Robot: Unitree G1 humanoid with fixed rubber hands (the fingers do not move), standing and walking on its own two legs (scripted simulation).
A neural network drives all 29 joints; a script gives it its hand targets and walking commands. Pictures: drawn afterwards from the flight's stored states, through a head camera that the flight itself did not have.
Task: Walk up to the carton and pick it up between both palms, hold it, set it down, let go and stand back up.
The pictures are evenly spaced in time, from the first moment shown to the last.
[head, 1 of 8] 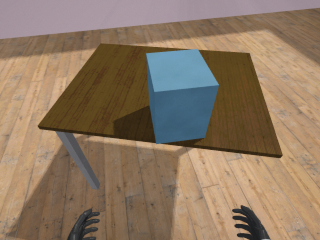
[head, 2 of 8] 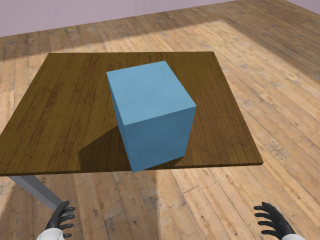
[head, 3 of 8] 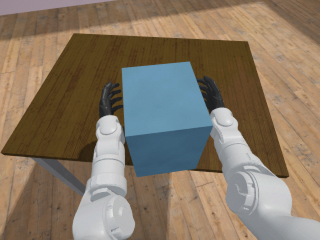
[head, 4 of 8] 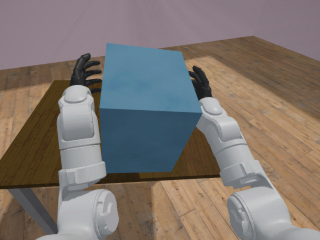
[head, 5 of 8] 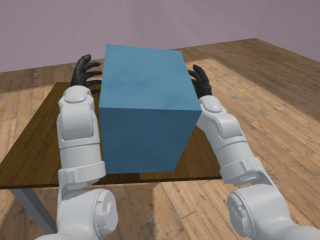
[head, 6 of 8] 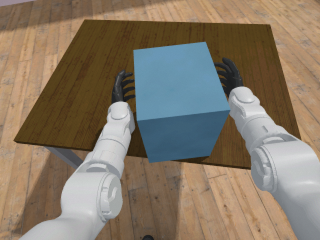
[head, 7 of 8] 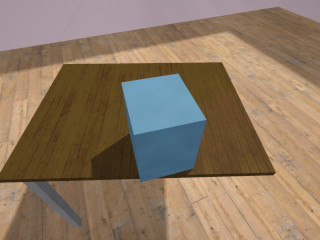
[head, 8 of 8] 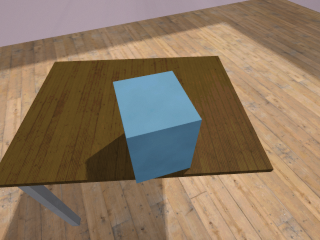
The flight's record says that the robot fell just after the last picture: no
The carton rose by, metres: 0.18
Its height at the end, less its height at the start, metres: +0.00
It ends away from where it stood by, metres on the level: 0.01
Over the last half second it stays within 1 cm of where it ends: yes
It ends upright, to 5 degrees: yes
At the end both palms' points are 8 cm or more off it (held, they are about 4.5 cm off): yes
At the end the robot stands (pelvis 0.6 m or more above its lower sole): yes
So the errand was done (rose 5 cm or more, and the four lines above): yes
